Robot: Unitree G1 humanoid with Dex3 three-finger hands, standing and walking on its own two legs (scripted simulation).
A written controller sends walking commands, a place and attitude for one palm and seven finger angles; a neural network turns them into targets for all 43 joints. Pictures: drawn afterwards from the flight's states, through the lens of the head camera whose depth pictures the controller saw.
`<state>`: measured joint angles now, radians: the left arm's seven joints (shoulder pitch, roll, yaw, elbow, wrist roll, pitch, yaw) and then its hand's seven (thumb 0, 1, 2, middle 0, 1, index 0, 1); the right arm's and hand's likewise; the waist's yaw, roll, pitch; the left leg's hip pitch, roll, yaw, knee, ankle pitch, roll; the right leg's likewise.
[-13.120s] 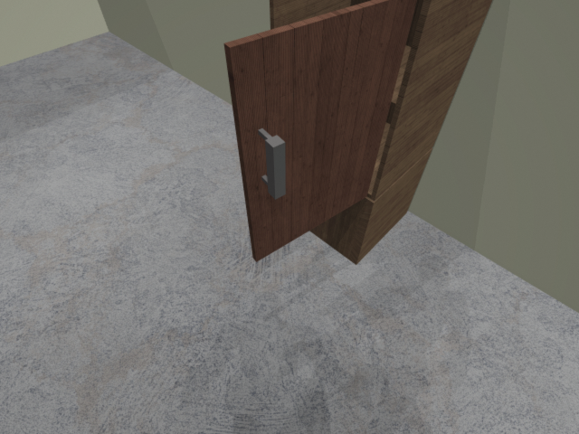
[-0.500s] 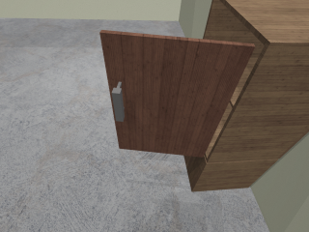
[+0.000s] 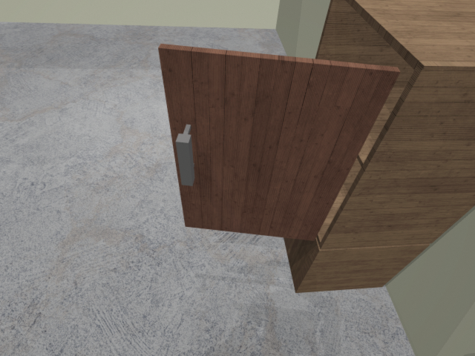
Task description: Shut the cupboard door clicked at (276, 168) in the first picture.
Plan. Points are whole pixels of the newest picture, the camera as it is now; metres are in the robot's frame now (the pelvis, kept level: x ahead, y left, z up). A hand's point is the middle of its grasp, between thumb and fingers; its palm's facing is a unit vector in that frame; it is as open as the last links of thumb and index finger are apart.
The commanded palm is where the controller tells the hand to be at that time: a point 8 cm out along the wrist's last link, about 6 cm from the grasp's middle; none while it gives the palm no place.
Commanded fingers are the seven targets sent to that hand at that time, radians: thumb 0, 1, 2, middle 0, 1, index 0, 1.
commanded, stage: look again from close up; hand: left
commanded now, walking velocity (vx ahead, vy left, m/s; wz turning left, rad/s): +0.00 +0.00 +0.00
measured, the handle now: (188, 155) +0.53 +0.15 +0.01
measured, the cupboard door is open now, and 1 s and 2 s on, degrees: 80 80 80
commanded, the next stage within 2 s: shuffle to correct the standing spot in 0.12 s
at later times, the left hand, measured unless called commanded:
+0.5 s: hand out of the picture -0.01 +0.15 -0.18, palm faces +0.01 -0.99 -0.15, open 7.4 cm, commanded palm none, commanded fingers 0.00 0.90 0.90 -0.20 -0.30 -0.20 -0.30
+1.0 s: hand out of the picture +0.06 +0.13 -0.18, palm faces +0.04 -0.98 -0.18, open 7.3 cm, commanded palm none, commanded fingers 0.00 0.90 0.90 -0.20 -0.30 -0.20 -0.30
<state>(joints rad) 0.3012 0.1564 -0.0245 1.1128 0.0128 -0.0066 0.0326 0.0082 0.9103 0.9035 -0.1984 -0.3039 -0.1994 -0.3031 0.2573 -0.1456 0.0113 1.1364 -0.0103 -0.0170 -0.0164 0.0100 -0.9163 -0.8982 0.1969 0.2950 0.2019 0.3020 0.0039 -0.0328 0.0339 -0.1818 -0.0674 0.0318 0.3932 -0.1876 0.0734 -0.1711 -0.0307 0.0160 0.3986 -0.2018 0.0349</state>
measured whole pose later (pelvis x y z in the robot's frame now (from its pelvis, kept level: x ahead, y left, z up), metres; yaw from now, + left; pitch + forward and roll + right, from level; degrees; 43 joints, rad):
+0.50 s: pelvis +0.02 -0.01 +0.00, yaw -2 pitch -1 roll +1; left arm 0.37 0.15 0.01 1.12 0.03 0.00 0.02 0.01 0.91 0.90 -0.20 -0.30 -0.20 -0.30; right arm 0.32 -0.11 -0.01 1.14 -0.02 -0.01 -0.02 0.01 -0.91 -0.90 0.20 0.30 0.20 0.30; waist 0.00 -0.04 0.00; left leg -0.18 -0.06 0.06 0.43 -0.25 0.07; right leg -0.20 -0.05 0.00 0.49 -0.28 -0.01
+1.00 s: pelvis +0.07 -0.03 +0.00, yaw -1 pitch -1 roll +1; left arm 0.31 0.14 0.03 1.05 0.02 0.01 0.05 0.03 0.92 0.90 -0.20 -0.30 -0.20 -0.30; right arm 0.24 -0.14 -0.05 1.05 -0.01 0.00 -0.05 0.01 -0.92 -0.90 0.20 0.29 0.20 0.30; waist 0.01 -0.04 0.07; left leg -0.20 0.00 0.10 0.59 -0.21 0.02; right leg -0.20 -0.02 -0.04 0.60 -0.23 -0.02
